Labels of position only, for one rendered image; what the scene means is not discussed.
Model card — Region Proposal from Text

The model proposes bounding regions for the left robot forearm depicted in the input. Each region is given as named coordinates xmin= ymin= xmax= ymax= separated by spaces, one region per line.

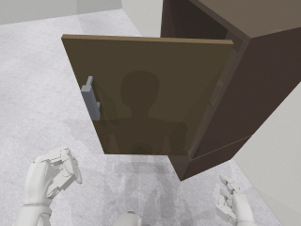
xmin=11 ymin=204 xmax=53 ymax=226

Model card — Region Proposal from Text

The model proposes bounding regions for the left robot thigh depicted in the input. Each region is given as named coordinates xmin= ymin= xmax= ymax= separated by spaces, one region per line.
xmin=112 ymin=213 xmax=142 ymax=226

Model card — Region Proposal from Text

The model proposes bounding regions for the cupboard door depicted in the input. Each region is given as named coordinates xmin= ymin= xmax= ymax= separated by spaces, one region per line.
xmin=61 ymin=34 xmax=234 ymax=156

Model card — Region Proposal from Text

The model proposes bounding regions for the handle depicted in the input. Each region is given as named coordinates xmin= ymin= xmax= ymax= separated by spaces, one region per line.
xmin=81 ymin=76 xmax=101 ymax=121

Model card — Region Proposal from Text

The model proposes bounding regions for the robot right hand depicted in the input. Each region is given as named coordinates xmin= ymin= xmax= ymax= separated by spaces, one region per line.
xmin=215 ymin=173 xmax=255 ymax=226

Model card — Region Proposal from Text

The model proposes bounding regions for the robot left hand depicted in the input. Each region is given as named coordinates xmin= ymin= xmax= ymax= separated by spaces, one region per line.
xmin=24 ymin=146 xmax=83 ymax=207

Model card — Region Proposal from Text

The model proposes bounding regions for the robot left shin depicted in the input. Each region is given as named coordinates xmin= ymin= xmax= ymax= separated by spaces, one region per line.
xmin=127 ymin=210 xmax=136 ymax=214

